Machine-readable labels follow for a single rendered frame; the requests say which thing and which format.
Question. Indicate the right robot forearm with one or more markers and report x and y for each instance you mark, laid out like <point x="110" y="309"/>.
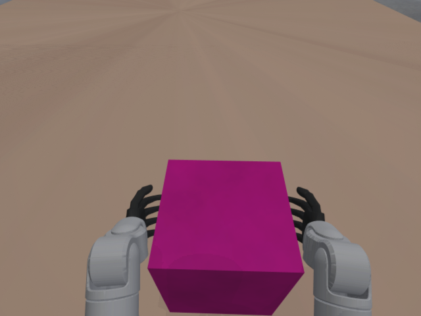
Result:
<point x="342" y="274"/>

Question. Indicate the carton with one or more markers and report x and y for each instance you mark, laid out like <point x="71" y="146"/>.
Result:
<point x="224" y="240"/>

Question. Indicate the robot left hand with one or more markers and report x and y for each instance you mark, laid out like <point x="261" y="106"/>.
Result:
<point x="138" y="204"/>

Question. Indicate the left robot forearm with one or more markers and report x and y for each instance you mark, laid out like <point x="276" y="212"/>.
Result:
<point x="113" y="270"/>

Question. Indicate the robot right hand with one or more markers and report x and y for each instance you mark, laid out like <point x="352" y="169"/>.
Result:
<point x="311" y="208"/>

